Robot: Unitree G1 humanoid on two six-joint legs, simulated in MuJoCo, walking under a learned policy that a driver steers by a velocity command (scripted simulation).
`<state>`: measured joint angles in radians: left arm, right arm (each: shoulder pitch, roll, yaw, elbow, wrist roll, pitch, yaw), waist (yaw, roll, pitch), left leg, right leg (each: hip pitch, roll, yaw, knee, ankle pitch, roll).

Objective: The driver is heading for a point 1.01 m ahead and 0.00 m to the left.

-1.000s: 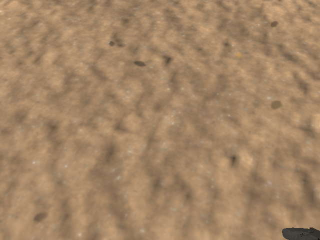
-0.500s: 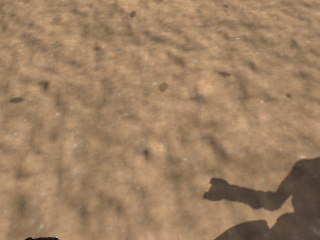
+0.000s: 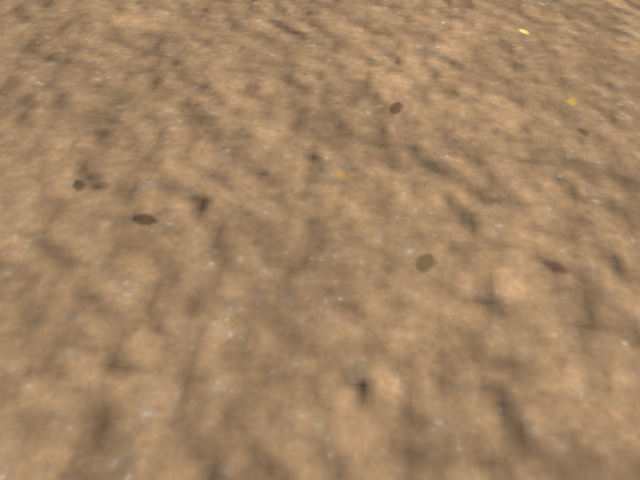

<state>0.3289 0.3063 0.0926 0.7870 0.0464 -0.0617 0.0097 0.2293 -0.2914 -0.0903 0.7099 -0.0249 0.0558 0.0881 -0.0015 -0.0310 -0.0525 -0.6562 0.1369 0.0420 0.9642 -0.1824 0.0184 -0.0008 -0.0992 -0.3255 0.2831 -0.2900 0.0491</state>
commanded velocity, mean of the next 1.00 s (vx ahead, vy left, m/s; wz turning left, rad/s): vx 0.94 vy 0.00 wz -0.27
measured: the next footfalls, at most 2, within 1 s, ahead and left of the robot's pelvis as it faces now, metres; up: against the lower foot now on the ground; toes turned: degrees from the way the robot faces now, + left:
left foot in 0.14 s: +0.18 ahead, +0.16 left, +0.00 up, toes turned +15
right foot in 0.62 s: +0.61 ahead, +0.19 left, +0.00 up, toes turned +0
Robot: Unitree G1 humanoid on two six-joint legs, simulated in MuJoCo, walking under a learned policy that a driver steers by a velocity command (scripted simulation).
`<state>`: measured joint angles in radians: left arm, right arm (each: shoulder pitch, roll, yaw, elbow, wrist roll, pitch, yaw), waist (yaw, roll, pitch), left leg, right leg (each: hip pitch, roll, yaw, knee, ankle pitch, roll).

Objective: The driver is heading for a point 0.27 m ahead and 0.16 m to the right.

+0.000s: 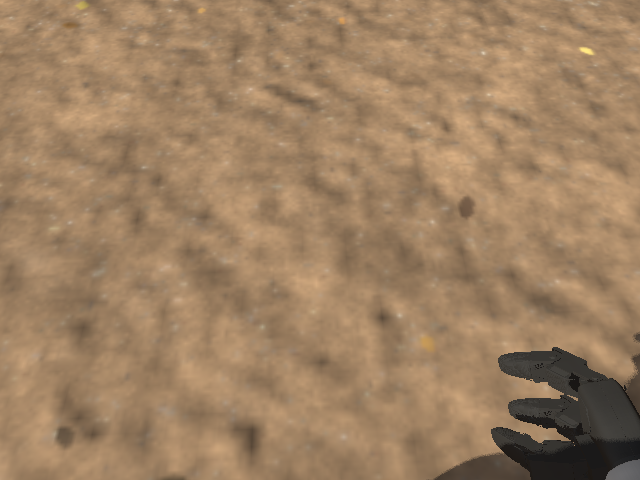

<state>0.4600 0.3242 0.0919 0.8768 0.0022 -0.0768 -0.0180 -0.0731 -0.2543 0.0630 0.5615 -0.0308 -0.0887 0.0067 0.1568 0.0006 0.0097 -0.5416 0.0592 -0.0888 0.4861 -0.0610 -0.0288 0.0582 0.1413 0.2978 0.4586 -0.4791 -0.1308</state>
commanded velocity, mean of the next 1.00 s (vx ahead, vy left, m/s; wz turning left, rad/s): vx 0.39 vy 0.00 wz -0.38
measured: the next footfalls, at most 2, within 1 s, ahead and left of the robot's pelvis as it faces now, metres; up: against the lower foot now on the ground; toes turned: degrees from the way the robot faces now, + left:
left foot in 0.02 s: +0.19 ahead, +0.18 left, +0.00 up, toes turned -5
right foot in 0.40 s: +0.51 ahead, -0.11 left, +0.00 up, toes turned -17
